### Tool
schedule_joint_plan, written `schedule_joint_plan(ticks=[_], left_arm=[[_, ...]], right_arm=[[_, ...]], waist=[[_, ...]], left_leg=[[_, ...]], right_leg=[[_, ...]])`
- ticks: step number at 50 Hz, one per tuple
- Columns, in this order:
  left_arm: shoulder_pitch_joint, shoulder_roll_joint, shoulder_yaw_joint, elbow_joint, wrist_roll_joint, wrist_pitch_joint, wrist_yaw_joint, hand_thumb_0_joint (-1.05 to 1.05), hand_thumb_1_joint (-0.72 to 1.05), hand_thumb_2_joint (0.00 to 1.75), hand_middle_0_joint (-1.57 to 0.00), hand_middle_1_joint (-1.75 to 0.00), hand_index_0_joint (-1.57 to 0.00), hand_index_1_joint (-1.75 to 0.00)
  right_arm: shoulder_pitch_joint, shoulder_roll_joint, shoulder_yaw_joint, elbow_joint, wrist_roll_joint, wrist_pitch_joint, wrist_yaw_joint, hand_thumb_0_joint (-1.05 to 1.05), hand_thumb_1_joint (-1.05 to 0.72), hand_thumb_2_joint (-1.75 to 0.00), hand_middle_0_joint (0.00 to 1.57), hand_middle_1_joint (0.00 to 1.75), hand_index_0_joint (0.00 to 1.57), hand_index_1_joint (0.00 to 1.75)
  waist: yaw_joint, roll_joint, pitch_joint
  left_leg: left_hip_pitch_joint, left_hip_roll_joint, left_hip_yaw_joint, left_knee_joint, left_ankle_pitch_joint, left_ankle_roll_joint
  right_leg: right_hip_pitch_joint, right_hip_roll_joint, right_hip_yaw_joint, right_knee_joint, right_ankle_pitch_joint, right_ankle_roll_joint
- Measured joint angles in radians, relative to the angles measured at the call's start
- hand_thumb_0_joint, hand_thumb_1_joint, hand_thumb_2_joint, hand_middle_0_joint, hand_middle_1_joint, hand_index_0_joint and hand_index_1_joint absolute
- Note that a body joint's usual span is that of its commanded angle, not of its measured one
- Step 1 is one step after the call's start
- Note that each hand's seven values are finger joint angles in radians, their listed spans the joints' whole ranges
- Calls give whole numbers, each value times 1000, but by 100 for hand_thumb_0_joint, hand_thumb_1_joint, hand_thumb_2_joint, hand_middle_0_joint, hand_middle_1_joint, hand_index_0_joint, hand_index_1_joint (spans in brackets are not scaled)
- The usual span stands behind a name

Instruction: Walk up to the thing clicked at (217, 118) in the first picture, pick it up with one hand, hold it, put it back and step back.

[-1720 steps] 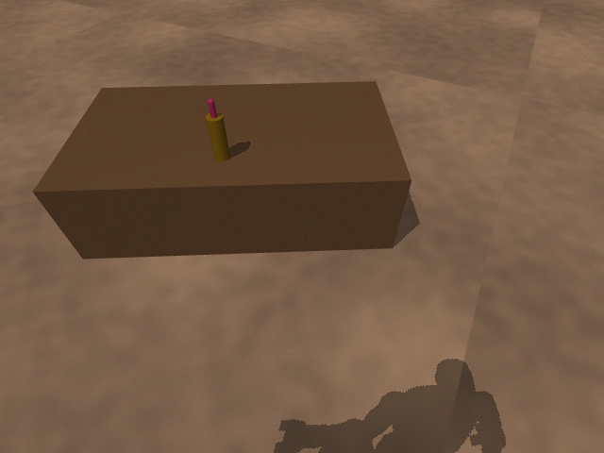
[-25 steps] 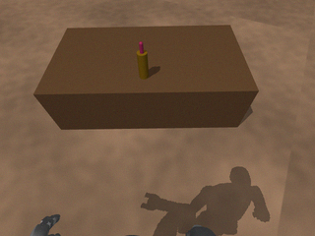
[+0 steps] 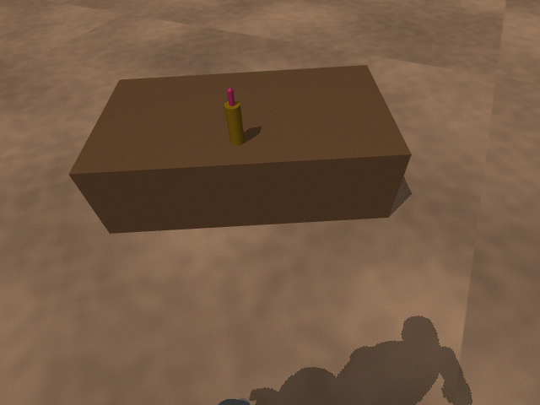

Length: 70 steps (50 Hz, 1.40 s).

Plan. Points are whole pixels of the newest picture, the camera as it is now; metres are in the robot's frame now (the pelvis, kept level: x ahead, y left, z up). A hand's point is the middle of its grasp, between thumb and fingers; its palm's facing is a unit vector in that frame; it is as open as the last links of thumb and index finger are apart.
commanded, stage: step back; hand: left
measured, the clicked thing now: (233, 116) +1.15 +0.23 -0.25
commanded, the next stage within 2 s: stand in 0.92 s
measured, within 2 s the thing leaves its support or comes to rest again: neither
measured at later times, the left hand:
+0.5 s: hand out of the picture +0.07 +0.27 -0.14, palm faces +0.08 -0.92 -0.39, open 7.3 cm
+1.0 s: hand out of the picture +0.12 +0.29 -0.15, palm faces +0.06 -0.94 -0.35, open 7.3 cm
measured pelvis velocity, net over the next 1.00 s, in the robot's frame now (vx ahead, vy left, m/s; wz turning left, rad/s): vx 0.05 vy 0.02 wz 0.05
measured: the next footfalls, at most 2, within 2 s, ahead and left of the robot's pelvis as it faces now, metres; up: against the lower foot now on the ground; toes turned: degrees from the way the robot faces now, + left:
left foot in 0.12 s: +0.06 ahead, +0.14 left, +0.00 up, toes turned +2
left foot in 0.62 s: +0.11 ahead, +0.14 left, +0.00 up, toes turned +5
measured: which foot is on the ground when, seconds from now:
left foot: up 0.00-0.10, down 0.12-0.38, up 0.40-0.60, down 0.62-1.00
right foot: down 0.00-1.00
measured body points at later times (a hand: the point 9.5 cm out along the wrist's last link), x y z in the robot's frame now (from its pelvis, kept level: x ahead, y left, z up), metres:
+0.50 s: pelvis +0.02 +0.00 +0.00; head +0.03 -0.01 +0.45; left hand +0.07 +0.32 -0.11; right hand +0.11 -0.31 -0.13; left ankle +0.03 +0.13 -0.70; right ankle +0.02 -0.12 -0.73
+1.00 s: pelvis +0.05 +0.02 +0.01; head +0.06 +0.03 +0.46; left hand +0.11 +0.33 -0.12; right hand +0.20 -0.26 -0.11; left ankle +0.07 +0.14 -0.73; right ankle +0.02 -0.12 -0.73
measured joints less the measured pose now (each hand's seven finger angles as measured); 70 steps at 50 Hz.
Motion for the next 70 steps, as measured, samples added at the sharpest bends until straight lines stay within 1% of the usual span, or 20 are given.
schedule_joint_plan(ticks=[5, 7, 8, 11, 14, 17, 19, 20, 22, 24, 28, 30, 31, 32, 34, 37, 40, 48, 58, 70], left_arm=[[-14, 21, 1, -14, -6, -12, -1, 0, 90, 89, -21, -30, -21, -30], [-29, 36, -3, -16, -12, -6, 1, 0, 90, 89, -21, -30, -21, -30], [-33, 40, -6, -13, -17, -3, 2, 0, 90, 89, -21, -30, -21, -30], [-46, 45, -11, 5, -27, 10, 2, 0, 90, 89, -21, -30, -21, -30], [-62, 53, -10, 8, -29, 6, -1, 0, 90, 89, -21, -30, -21, -30], [-75, 51, -6, 10, -29, -13, -4, 0, 91, 89, -21, -30, -21, -30], [-84, 42, -3, 12, -22, -28, 0, 0, 91, 89, -21, -30, -21, -30], [-87, 35, -2, 13, -16, -34, 3, 0, 91, 89, -21, -30, -21, -30], [-86, 25, -5, 8, -10, -43, 4, 0, 91, 89, -21, -30, -21, -30], [-87, 11, -10, 6, -14, -48, 7, 0, 90, 89, -21, -30, -21, -30], [-90, 1, -22, 11, -18, -52, 10, 0, 90, 89, -21, -30, -21, -30], [-96, 4, -28, 12, -25, -46, 11, 0, 90, 89, -21, -30, -21, -30], [-100, 7, -31, 12, -28, -40, 12, 0, 90, 89, -21, -30, -21, -30], [-107, 13, -32, 13, -32, -33, 14, 0, 90, 89, -21, -30, -21, -30], [-119, 19, -33, 19, -43, -17, 18, 0, 90, 89, -21, -30, -21, -30], [-137, 29, -35, 36, -45, -7, 21, 0, 90, 89, -21, -30, -21, -30], [-148, 29, -36, 55, -40, -18, 21, 0, 91, 89, -21, -30, -21, -30], [-174, 20, -52, 103, -43, -25, 19, 0, 91, 89, -21, -30, -21, -30], [-199, 0, -68, 148, -44, -30, 11, 0, 90, 89, -21, -30, -21, -30], [-180, 1, -69, 171, -38, -26, 7, 0, 91, 89, -21, -30, -21, -30]], right_arm=[[49, 11, 1, 52, -7, -9, 13, 1, -90, -90, 20, 30, 20, 30], [38, 33, -1, 67, -8, -20, 12, 1, -90, -90, 20, 30, 20, 30], [32, 43, 0, 67, -9, -28, 13, 1, -90, -90, 20, 30, 20, 30], [22, 62, 4, 49, -10, -46, 21, 1, -90, -90, 20, 30, 21, 30], [12, 77, 13, 33, -12, -58, 22, 1, -90, -90, 21, 30, 21, 30], [0, 74, 15, 28, -12, -50, 24, 1, -90, -90, 21, 30, 21, 30], [-7, 63, 14, 30, -5, -36, 22, 1, -90, -90, 21, 30, 21, 30], [-7, 59, 13, 34, -2, -28, 18, 1, -90, -90, 21, 30, 21, 30], [-9, 56, 12, 48, 0, -17, 10, 1, -90, -90, 21, 30, 21, 30], [-11, 45, 11, 54, 4, -21, 7, 1, -90, -90, 21, 30, 21, 30], [-20, 29, 8, 61, 3, -36, 8, 1, -90, -90, 20, 30, 21, 30], [-31, 26, 6, 64, 2, -40, 9, 1, -90, -90, 20, 30, 20, 30], [-38, 26, 5, 66, 1, -42, 8, 1, -90, -90, 20, 30, 20, 30], [-50, 33, 3, 71, -1, -43, 5, 1, -90, -90, 20, 30, 20, 30], [-69, 48, 9, 74, 0, -44, 4, 1, -90, -90, 20, 30, 20, 30], [-97, 68, 23, 77, 4, -40, 7, 1, -90, -90, 20, 30, 21, 30], [-131, 82, 33, 89, 8, -31, 6, 1, -90, -90, 20, 30, 21, 30], [-192, 96, 45, 127, 16, -38, 12, 1, -90, -90, 21, 30, 21, 30], [-182, 83, 48, 177, 19, -47, 16, 1, -90, -90, 21, 30, 21, 30], [-125, 71, 41, 224, 16, -40, 19, 1, -90, -90, 20, 30, 21, 30]], waist=[[-5, -1, -4], [-4, -35, 17], [-3, -49, 21], [-16, -50, 10], [-32, -54, 5], [-42, -42, 2], [-42, -16, 3], [-42, -2, -1], [-28, -4, -10], [-18, -2, -6], [-14, -3, 7], [-16, -7, 18], [-19, -8, 24], [-18, -23, 36], [-13, -42, 42], [-11, -47, 36], [-15, -33, 32], [-20, -30, 15], [-36, -28, 1], [-54, -33, -9]], left_leg=[[136, 29, 63, -217, -9, 5], [179, 5, 83, -302, 132, 13], [183, -4, 93, -309, 149, 16], [172, 6, 98, -294, 130, 36], [176, 20, 97, -309, 133, 35], [174, 38, 90, -300, 126, 19], [160, 61, 75, -251, 95, 4], [144, 61, 51, -209, 54, 9], [103, 31, 24, -98, -40, 12], [74, 16, 24, -33, -56, 14], [78, 40, 66, -126, -16, 14], [107, 51, 92, -230, 67, 19], [124, 53, 98, -279, 153, 21], [131, 43, 107, -285, 184, 17], [128, 38, 121, -269, 160, 18], [120, 52, 125, -253, 135, 18], [123, 74, 115, -254, 131, 11], [184, 67, 130, -352, 173, 13], [256, 56, 137, -488, 247, 16], [260, 53, 140, -537, 284, 17]], right_leg=[[0, -24, -49, 13, -12, 15], [-4, -54, -42, 46, -28, 26], [-12, -63, -30, 62, -32, 22], [-60, -36, -10, 171, -139, 2], [-94, -26, -12, 213, -161, -3], [-72, -25, -29, 89, -98, 1], [-36, -5, -47, -4, 36, 5], [-32, 5, -58, -6, 50, 6], [-28, 1, -59, -1, 33, 0], [-8, -8, -59, -19, 30, 1], [18, -28, -65, -32, 19, 16], [17, -38, -70, -7, -3, 26], [13, -41, -73, 15, -18, 32], [9, -54, -66, 38, -34, 38], [-6, -59, -46, 66, -35, 34], [1, -38, -30, 29, -29, 16], [28, -17, -37, -25, -4, 40], [82, -24, -26, -121, 42, 50], [147, -33, -23, -248, 113, 57], [143, -35, -21, -282, 144, 58]])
